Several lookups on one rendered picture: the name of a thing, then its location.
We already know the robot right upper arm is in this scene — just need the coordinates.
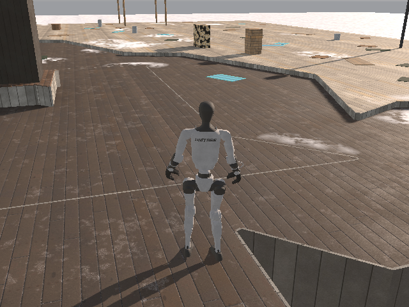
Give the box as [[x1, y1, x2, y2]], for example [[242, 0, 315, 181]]
[[219, 129, 236, 164]]

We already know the left robot forearm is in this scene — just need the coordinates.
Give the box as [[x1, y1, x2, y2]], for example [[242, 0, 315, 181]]
[[167, 153, 179, 171]]

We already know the robot left shin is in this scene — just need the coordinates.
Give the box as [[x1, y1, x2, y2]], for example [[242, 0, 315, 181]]
[[184, 205, 194, 249]]

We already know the robot left hand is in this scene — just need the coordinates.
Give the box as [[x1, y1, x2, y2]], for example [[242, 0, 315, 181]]
[[166, 169, 180, 180]]

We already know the robot right hand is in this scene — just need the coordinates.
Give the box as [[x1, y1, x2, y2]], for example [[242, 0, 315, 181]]
[[227, 172, 242, 184]]

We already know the left robot thigh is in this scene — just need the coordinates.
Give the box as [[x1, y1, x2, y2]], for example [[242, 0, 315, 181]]
[[183, 177, 196, 217]]

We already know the robot left upper arm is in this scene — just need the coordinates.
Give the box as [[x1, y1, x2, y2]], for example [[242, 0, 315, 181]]
[[173, 129, 193, 163]]

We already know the right robot forearm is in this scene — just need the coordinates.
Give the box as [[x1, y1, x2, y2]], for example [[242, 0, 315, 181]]
[[230, 155, 240, 175]]

